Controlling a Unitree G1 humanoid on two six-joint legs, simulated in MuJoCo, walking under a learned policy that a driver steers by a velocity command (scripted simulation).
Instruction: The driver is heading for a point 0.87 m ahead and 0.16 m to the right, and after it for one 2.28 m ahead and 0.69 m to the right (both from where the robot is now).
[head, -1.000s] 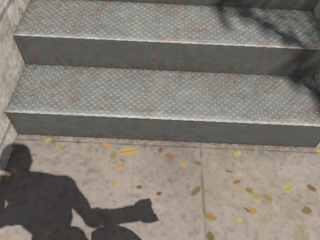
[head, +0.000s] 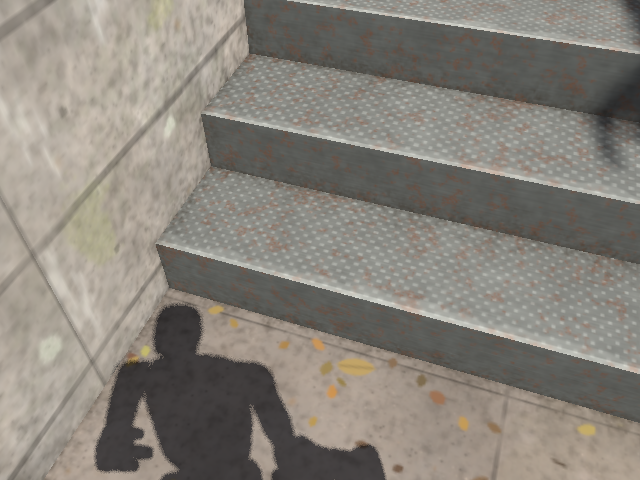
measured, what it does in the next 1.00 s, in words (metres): walks ahead: right foot, then left foot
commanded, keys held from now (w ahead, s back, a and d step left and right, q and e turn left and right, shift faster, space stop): w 0.74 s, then w+e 0.26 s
